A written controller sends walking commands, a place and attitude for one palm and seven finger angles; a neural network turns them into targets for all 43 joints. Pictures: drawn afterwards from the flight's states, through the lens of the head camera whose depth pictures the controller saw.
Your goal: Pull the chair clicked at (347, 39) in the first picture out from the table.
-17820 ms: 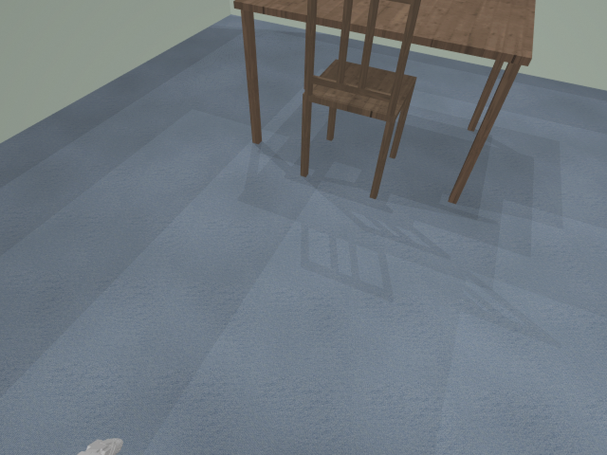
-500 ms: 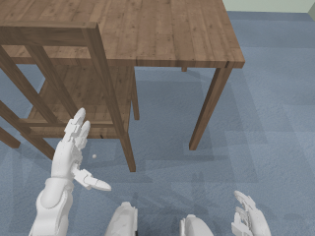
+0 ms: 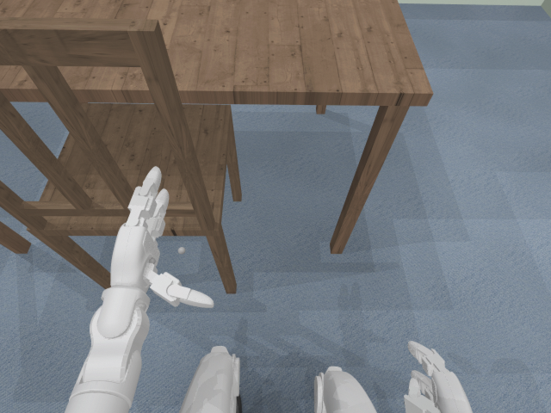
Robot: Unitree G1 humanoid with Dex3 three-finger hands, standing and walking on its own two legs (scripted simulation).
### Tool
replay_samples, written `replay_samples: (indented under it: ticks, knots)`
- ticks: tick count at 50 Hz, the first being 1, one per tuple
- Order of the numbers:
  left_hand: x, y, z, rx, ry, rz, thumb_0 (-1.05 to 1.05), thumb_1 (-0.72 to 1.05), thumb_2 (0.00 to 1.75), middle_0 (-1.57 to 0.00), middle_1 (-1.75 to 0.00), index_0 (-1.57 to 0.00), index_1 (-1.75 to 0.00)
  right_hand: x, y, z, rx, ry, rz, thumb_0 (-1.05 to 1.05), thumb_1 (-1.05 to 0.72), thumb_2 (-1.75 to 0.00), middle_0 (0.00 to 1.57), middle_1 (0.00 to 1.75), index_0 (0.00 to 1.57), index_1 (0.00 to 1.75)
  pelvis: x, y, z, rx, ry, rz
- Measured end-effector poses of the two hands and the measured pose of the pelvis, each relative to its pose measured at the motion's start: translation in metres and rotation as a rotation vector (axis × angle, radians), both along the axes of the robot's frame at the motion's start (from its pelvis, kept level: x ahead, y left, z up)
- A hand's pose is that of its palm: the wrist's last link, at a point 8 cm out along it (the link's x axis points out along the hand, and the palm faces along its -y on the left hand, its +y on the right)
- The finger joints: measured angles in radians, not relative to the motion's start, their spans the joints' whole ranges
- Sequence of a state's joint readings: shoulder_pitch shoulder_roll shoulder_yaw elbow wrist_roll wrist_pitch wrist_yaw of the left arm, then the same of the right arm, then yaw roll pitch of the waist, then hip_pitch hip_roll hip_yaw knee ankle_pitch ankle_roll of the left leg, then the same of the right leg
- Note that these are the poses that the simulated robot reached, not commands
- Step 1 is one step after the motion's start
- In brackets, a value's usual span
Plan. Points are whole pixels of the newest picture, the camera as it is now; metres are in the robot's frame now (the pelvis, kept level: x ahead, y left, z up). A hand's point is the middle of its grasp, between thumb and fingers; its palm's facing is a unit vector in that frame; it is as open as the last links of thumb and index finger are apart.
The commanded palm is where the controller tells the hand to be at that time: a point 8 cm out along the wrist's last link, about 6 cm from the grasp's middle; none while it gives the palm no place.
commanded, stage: aim the fingers beside a spindle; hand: left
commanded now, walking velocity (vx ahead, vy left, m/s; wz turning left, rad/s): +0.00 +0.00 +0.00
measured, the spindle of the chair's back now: (36, 151) +0.48 +0.39 +0.05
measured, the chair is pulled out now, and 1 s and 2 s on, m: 0.00 0.00 0.00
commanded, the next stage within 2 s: none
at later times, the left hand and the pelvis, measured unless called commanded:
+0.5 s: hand (185, 251) +0.33 +0.14 +0.03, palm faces -0.03 -1.00 -0.04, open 16.9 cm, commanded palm +0.31 +0.20 +0.03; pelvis +0.00 +0.00 +0.00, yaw +0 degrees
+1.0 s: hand (183, 256) +0.32 +0.14 +0.03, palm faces -0.02 -1.00 -0.04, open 16.9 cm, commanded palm +0.31 +0.20 +0.04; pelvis +0.00 +0.00 +0.00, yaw +0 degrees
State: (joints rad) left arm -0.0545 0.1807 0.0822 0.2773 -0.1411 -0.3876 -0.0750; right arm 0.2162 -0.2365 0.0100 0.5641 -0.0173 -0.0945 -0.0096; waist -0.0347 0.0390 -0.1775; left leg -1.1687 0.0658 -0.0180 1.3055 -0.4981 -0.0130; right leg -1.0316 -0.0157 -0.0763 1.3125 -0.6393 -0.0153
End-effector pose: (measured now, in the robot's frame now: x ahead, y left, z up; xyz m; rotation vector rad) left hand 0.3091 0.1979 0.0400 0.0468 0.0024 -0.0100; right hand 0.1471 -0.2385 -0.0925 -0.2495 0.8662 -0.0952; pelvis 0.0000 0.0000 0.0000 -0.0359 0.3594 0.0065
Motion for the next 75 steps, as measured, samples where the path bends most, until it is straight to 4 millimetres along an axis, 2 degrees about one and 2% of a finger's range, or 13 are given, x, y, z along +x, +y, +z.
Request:
replay_samples:
  ticks: [9,20,28,37,40,46,49,55,59,64,67,71,75]
  knots:
    - [0.006,-0.012,-0.010,-0.002,0.041,-0.023,-0.01,-0.50,0.30,-0.06,-0.08,-0.07,-0.08,-0.004,-0.002,-0.004,0.009,0.027,-0.017,0.01,-0.91,-0.90,0.21,0.30,0.20,0.30,-0.001,-0.001,-0.001,0.006,0.007,-0.005]
    - [0.004,0.005,0.003,0.018,-0.007,0.023,-0.01,-0.50,0.30,-0.06,-0.08,-0.07,-0.08,-0.004,-0.006,-0.003,0.006,0.037,-0.014,0.01,-0.91,-0.90,0.21,0.30,0.20,0.30,0.000,-0.005,0.001,0.006,-0.001,-0.003]
    - [0.003,-0.006,-0.016,-0.021,0.055,-0.026,-0.01,-0.50,0.30,-0.06,-0.08,-0.06,-0.08,-0.002,-0.010,-0.001,-0.012,0.025,-0.022,0.01,-0.91,-0.90,0.21,0.30,0.20,0.30,0.000,-0.004,-0.001,0.004,0.007,-0.004]
    - [0.003,0.009,0.004,0.017,-0.023,0.023,-0.01,-0.50,0.30,-0.06,-0.08,-0.07,-0.08,-0.001,-0.005,-0.002,0.002,0.023,-0.015,0.01,-0.91,-0.90,0.20,0.30,0.20,0.30,-0.001,-0.003,0.000,0.003,-0.001,-0.004]
    - [0.002,0.009,0.000,0.006,0.009,0.009,-0.01,-0.50,0.30,-0.06,-0.08,-0.06,-0.08,-0.001,-0.002,-0.001,0.009,0.027,-0.012,0.01,-0.91,-0.90,0.20,0.30,0.20,0.30,-0.001,-0.002,0.001,0.002,-0.001,-0.003]
    - [-0.006,-0.002,-0.017,-0.029,0.065,-0.027,-0.01,-0.50,0.30,-0.06,-0.08,-0.06,-0.08,-0.001,0.000,0.001,-0.001,0.018,-0.014,0.01,-0.91,-0.90,0.21,0.30,0.20,0.30,-0.001,0.000,0.000,-0.001,0.003,-0.003]
    - [-0.006,-0.002,-0.012,-0.018,0.025,-0.015,-0.01,-0.50,0.30,-0.06,-0.08,-0.06,-0.08,-0.001,0.000,0.001,-0.009,0.011,-0.015,0.01,-0.91,-0.90,0.21,0.30,0.20,0.30,-0.002,0.001,-0.001,-0.003,0.001,-0.003]
    - [0.003,0.010,0.006,0.014,-0.045,0.020,-0.01,-0.50,0.30,-0.06,-0.08,-0.07,-0.08,-0.001,0.002,0.000,-0.002,0.017,-0.009,0.01,-0.91,-0.90,0.20,0.30,0.20,0.30,-0.003,0.002,-0.001,-0.004,-0.004,-0.003]
    - [0.003,0.011,-0.004,-0.004,0.024,0.002,-0.01,-0.50,0.30,-0.06,-0.08,-0.06,-0.08,-0.002,0.004,0.001,0.007,0.024,-0.010,0.01,-0.91,-0.90,0.21,0.30,0.20,0.30,-0.002,0.003,0.001,-0.004,-0.001,-0.001]
    - [-0.007,-0.001,-0.018,-0.034,0.078,-0.028,-0.01,-0.50,0.30,-0.06,-0.08,-0.06,-0.08,-0.002,0.004,0.004,-0.004,0.019,-0.016,0.01,-0.91,-0.90,0.21,0.30,0.20,0.30,-0.001,0.004,0.001,-0.005,0.002,-0.002]
    - [-0.010,-0.004,-0.009,-0.022,0.024,-0.019,-0.01,-0.50,0.30,-0.06,-0.08,-0.06,-0.08,-0.001,0.003,0.004,-0.012,0.011,-0.016,0.01,-0.91,-0.90,0.21,0.30,0.20,0.30,-0.001,0.005,0.001,-0.007,-0.001,-0.003]
    - [-0.003,0.003,0.005,0.009,-0.052,0.011,-0.01,-0.50,0.30,-0.06,-0.08,-0.07,-0.08,0.000,0.004,0.002,-0.009,0.015,-0.007,0.01,-0.91,-0.90,0.21,0.30,0.20,0.30,-0.002,0.004,0.000,-0.006,-0.005,-0.003]
    - [0.006,0.012,0.000,0.014,-0.015,0.023,-0.01,-0.50,0.30,-0.06,-0.08,-0.07,-0.08,0.001,0.005,0.000,0.000,0.026,-0.001,0.01,-0.91,-0.90,0.21,0.30,0.20,0.30,-0.002,0.003,0.000,-0.007,0.000,0.000]
